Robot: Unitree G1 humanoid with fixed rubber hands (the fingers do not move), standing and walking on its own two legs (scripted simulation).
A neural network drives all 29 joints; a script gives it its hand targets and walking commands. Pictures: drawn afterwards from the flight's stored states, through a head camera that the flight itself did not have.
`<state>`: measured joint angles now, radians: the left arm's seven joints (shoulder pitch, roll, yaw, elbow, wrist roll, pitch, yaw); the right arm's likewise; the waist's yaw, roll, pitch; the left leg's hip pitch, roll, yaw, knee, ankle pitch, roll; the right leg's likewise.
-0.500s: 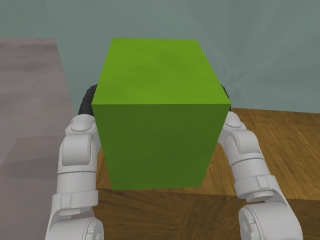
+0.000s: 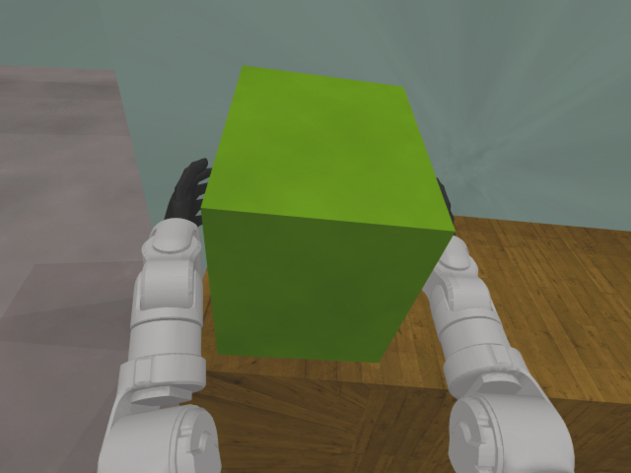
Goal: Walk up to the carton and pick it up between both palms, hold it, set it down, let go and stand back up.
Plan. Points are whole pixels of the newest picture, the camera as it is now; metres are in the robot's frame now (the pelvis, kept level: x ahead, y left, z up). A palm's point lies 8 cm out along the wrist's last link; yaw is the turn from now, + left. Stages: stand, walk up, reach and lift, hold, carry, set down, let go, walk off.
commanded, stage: set down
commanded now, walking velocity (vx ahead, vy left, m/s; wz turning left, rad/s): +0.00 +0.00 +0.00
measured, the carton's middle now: (312, 217) +0.42 +0.00 +0.16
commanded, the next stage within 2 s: none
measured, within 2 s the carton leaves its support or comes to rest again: neither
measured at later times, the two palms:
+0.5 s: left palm (209, 233) +0.40 +0.14 +0.14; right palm (436, 236) +0.41 -0.18 +0.15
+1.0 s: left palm (213, 246) +0.42 +0.14 +0.11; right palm (427, 245) +0.42 -0.18 +0.12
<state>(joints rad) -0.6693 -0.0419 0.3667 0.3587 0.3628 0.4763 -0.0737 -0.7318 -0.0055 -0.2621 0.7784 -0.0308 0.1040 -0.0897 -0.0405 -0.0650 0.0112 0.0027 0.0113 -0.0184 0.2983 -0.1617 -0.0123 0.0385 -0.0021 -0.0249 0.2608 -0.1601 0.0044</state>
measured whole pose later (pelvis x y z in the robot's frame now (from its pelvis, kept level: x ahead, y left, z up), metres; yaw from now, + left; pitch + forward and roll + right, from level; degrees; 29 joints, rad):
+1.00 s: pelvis +0.02 -0.01 +0.00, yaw -1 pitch +4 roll -1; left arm -0.71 -0.03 0.31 0.71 0.23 0.16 0.08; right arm -0.79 -0.08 -0.35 1.03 -0.10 -0.15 -0.05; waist 0.02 -0.03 -0.07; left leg -0.21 0.03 -0.01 0.30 -0.15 -0.03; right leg -0.18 0.02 -0.02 0.25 -0.14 -0.01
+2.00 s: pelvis +0.03 -0.02 +0.00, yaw -2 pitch +16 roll +0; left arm -0.77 -0.06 0.40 0.93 0.26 -0.05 0.12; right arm -0.86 -0.09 -0.53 1.12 -0.30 -0.23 0.03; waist 0.06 -0.01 -0.14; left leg -0.44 0.05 0.01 0.32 -0.16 -0.04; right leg -0.43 0.03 -0.01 0.30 -0.15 -0.02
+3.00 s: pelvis +0.02 -0.02 -0.01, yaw -3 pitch +24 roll +0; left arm -0.86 -0.06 0.47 1.05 0.27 -0.18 0.14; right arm -0.93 -0.11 -0.65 1.16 -0.41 -0.31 0.06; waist 0.07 -0.01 -0.18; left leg -0.63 0.05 0.02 0.35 -0.14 -0.03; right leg -0.63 0.03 0.00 0.36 -0.15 -0.02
